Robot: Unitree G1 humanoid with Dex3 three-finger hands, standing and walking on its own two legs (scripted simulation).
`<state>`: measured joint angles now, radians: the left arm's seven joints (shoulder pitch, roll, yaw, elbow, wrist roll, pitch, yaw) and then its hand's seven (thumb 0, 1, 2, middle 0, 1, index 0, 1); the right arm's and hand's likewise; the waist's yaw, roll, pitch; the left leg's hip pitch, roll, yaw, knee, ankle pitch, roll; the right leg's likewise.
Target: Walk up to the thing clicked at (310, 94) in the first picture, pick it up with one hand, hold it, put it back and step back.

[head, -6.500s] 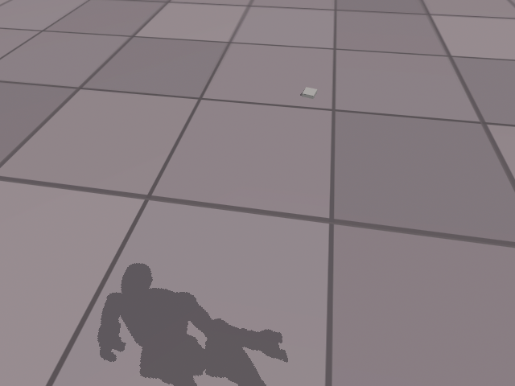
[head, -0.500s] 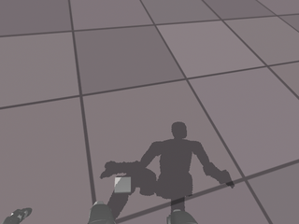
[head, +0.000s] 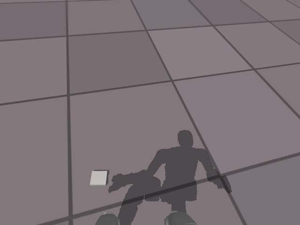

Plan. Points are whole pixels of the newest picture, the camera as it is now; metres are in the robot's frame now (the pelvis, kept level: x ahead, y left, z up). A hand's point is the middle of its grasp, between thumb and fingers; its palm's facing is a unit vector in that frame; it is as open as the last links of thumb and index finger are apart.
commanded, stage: walk up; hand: left
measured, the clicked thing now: (99, 178) +0.48 +0.27 -0.72
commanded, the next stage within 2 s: stand in 1.88 s
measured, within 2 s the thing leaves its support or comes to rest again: neither
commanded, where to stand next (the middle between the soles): +0.10 +0.02 m, yaw +2 degrees
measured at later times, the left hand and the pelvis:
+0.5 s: hand out of the picture -0.02 +0.26 -0.11, palm faces +0.07 -0.88 -0.47, open 7.4 cm; pelvis +0.01 -0.03 +0.02, yaw +5 degrees
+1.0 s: hand out of the picture +0.11 +0.27 -0.11, palm faces +0.05 -0.94 -0.35, open 7.3 cm; pelvis +0.02 +0.01 +0.04, yaw +3 degrees
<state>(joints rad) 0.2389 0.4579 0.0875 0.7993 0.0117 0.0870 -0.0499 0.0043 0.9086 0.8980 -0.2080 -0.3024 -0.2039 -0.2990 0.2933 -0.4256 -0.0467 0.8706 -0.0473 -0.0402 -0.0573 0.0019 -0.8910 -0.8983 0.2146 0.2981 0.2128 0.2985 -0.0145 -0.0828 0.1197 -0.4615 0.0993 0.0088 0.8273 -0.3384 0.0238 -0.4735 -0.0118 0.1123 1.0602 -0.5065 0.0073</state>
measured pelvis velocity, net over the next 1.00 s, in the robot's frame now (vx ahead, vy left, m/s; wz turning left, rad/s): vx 0.02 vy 0.01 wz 0.06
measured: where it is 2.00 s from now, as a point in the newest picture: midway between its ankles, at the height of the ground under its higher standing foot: outside the picture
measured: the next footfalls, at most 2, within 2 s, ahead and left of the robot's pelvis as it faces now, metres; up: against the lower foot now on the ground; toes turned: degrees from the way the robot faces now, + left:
right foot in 0.04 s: +0.08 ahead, -0.14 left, +0.00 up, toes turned +3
left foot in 0.50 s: +0.06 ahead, +0.11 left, +0.00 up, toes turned +4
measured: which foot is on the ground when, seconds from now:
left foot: down 0.00-0.06, up 0.08-0.48, down 0.50-1.00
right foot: up 0.00-0.02, down 0.04-1.00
